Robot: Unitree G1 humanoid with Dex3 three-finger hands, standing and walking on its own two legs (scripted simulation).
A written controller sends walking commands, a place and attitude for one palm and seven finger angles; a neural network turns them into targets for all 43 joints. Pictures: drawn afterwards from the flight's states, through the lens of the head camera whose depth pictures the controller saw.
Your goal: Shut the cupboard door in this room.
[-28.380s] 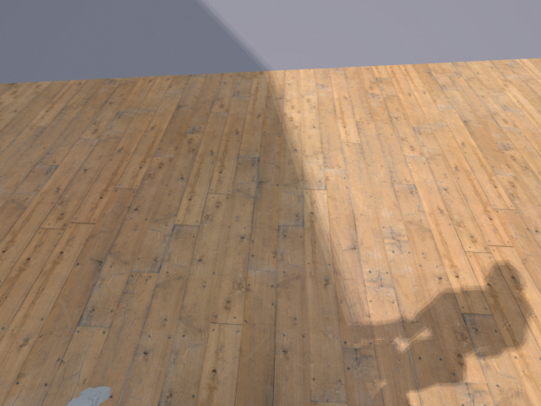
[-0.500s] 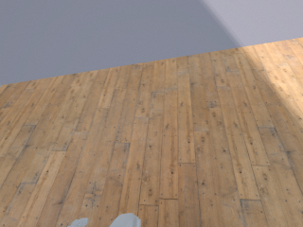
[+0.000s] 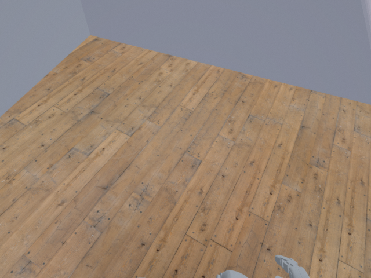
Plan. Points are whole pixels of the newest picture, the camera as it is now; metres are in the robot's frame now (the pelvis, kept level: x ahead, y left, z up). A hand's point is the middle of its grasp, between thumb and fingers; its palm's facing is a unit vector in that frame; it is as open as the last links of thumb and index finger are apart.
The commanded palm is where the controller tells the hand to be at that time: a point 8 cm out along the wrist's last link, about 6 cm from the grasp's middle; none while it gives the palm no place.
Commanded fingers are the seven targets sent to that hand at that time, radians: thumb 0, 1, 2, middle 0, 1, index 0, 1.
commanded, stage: turn to face it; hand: left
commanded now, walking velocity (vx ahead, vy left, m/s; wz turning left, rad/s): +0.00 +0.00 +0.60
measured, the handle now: out of the picture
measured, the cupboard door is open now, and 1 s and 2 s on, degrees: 79 79 79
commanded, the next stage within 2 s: none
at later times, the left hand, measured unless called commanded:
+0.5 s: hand out of the picture +0.07 +0.15 -0.13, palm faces +0.25 -0.92 -0.30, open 7.4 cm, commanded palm none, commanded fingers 0.00 0.90 0.90 -0.20 -0.30 -0.20 -0.30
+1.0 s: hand out of the picture -0.14 +0.19 -0.18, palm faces +0.60 -0.76 -0.25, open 7.4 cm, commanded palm none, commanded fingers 0.00 0.90 0.90 -0.20 -0.30 -0.20 -0.30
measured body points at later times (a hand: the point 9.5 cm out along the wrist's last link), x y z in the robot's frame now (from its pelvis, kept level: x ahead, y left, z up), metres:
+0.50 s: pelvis +0.00 -0.06 +0.01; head +0.05 -0.10 +0.45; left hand +0.05 +0.20 -0.11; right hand +0.10 -0.32 -0.16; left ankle -0.07 +0.08 -0.64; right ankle +0.03 -0.15 -0.73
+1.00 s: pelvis -0.04 -0.02 +0.00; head -0.02 +0.04 +0.45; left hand -0.17 +0.23 -0.16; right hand +0.21 -0.16 -0.11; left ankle -0.09 +0.05 -0.73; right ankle +0.03 -0.16 -0.65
